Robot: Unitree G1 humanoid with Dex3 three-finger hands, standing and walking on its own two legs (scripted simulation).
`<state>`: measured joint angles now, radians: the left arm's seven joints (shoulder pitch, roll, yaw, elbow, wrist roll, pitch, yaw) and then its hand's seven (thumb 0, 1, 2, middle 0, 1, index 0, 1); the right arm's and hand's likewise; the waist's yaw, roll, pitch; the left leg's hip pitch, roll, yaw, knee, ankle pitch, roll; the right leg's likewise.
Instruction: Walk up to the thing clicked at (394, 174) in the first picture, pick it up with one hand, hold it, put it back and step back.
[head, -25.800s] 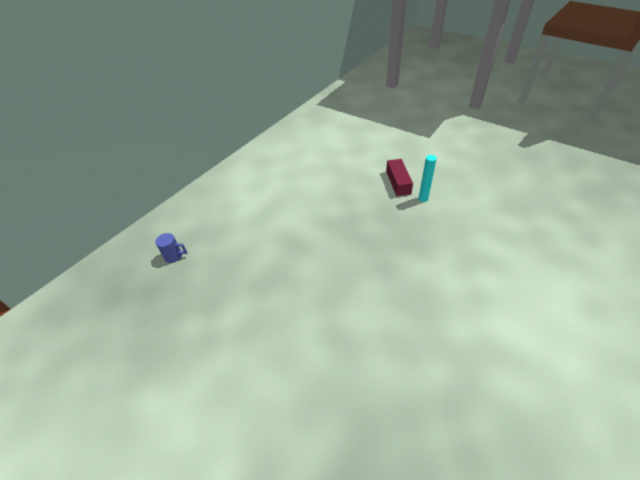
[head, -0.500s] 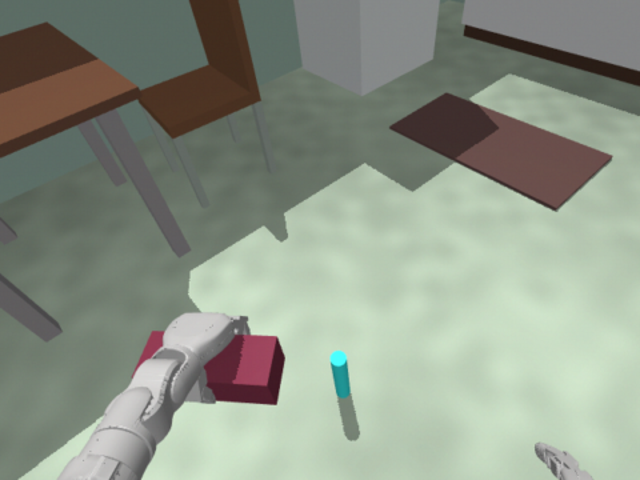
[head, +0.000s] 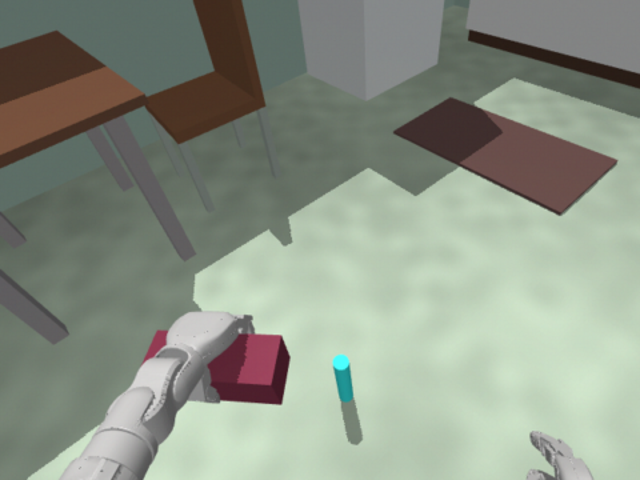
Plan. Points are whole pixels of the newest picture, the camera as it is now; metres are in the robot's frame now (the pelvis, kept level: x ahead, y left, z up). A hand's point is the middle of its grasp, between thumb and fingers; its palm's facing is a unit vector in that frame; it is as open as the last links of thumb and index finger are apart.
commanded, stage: hold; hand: left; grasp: from above
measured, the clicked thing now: (217, 366) +0.30 +0.22 -0.06
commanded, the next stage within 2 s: crouch in 0.40 s
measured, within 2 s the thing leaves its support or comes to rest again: neither
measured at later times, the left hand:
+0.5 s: hand (211, 356) +0.30 +0.22 -0.03, palm faces -0.46 -0.02 -0.89, open 10.5 cm
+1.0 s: hand (234, 382) +0.32 +0.23 -0.17, palm faces -0.42 +0.08 -0.91, open 10.5 cm
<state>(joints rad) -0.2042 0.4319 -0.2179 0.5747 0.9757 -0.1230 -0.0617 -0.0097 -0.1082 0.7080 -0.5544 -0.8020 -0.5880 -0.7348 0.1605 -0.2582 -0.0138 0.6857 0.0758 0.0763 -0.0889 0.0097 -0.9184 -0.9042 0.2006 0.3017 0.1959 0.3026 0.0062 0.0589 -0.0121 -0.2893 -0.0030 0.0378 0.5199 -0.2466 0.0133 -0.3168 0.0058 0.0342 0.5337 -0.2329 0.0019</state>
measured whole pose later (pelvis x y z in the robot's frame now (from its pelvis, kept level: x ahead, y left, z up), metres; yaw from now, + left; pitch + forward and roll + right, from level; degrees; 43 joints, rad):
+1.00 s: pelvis -0.02 +0.00 -0.07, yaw +1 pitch +17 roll -1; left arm -0.48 0.39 -0.21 1.02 1.20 -0.16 0.29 -0.01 -0.09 0.69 -0.54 -0.80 -0.57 -0.74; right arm 0.17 -0.27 -0.06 0.68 0.02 0.10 -0.03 0.01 -0.91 -0.90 0.20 0.30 0.20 0.30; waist -0.05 0.01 -0.13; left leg -0.93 0.00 0.00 1.08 -0.45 0.02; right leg -0.92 0.01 0.00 1.05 -0.42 0.01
